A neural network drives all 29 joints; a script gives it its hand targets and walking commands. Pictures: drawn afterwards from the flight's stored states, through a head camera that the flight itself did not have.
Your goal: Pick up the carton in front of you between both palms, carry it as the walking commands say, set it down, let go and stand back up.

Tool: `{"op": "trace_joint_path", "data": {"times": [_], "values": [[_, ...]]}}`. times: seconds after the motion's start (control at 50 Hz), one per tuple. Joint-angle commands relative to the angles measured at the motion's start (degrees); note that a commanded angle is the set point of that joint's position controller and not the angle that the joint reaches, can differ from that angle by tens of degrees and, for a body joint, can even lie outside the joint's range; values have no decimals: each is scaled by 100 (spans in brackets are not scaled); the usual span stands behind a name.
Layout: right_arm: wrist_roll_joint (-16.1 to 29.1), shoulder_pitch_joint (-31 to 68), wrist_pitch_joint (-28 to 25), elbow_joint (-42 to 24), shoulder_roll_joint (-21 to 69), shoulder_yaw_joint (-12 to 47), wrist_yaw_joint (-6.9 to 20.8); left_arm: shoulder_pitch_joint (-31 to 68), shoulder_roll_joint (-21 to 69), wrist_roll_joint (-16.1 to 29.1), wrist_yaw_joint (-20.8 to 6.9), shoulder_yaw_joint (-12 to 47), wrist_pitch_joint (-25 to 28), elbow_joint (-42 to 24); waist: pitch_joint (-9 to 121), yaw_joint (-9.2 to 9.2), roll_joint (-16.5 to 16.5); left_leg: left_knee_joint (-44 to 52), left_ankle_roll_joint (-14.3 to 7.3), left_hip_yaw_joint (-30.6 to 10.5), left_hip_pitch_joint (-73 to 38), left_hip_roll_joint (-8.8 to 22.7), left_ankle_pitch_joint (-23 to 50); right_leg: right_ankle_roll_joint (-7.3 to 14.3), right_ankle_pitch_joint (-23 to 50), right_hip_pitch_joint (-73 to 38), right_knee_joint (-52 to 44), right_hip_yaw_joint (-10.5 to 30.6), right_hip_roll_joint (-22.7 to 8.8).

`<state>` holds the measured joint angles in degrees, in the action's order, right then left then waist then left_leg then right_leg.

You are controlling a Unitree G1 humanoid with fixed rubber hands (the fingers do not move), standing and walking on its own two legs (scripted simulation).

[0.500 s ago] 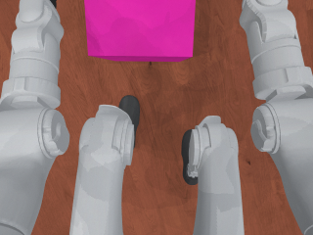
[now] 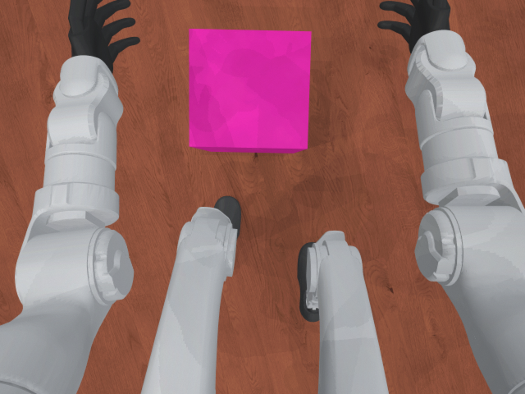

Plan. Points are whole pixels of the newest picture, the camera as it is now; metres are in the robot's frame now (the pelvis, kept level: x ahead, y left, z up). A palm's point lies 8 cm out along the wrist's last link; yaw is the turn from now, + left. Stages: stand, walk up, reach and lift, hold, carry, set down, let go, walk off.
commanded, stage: set down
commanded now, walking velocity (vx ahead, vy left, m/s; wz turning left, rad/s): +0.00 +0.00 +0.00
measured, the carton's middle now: (251, 103) +0.50 +0.10 -0.41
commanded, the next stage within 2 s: let go in 0.28 s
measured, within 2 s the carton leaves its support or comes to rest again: neither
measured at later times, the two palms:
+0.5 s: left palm (14, 45) +0.44 +0.27 +0.02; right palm (524, 17) +0.52 -0.13 +0.03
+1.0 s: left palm out of the picture +0.28 +0.26 +0.14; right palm out of the picture +0.35 -0.19 +0.14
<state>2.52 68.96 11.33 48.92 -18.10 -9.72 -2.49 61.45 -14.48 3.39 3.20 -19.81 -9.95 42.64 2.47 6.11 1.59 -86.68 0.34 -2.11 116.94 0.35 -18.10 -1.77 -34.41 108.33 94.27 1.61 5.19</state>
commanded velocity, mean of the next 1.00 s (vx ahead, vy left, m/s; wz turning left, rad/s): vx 0.00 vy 0.00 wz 0.00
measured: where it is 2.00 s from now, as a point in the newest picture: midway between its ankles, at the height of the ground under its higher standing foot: (267, 272)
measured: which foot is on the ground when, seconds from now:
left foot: down 0.00-1.00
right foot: down 0.00-1.00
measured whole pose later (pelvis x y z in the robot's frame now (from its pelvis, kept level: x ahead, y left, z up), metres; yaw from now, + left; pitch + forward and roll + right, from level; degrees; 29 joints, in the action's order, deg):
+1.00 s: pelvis +0.10 +0.01 +0.22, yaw +4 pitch +16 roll +0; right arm -2.1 2.7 -0.5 31.7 -9.8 -7.0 1.2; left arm -4.6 -11.1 0.1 -3.5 -4.1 -0.7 24.6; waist 0.0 3.1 0.3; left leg -32.9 -0.6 -1.0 38.6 -1.2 -10.1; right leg -0.8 -20.9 29.7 34.7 3.9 1.2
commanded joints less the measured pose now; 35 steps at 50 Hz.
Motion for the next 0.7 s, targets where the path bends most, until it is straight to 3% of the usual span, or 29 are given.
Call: {"op": "trace_joint_path", "data": {"times": [0.0, 0.3, 0.38, 0.52, 0.68], "values": [[-80, 1411, -109, -686, -627, -159, 83, 1077, -610, -60, -18, -66, 82, -731, 6369, 128, 147, 497, 210, 499, -6245, -250, 2120, -86, 1211, -1264, -1679, -563, 176], [-463, 660, -366, -295, -391, -511, 383, 333, -184, -591, -164, -271, 258, -631, 5616, 57, 121, 2229, 150, 329, -7528, -189, 2444, -98, 1684, -2334, -3415, -389, 94], [-704, -186, -371, -534, -106, -612, 257, -399, -164, -852, -353, -223, 283, -789, 5843, -19, 81, 2596, 113, 366, -8131, -201, 2784, -124, 2131, -3097, -3845, -335, 92], [-854, -1982, -446, -1746, 361, -501, -46, -2068, -302, -1031, -721, 237, 363, -1519, 5402, -63, -149, 3243, -6, 236, -9357, -192, 3190, -102, 2439, -4126, -4625, -273, 58], [-646, -3823, -791, -2050, 429, -198, 120, -3885, -159, -652, -824, 825, 643, -1705, 4058, -179, -260, 3962, -10, -88, -10497, -48, 3279, -22, 2129, -4641, -5362, -237, -50]]}}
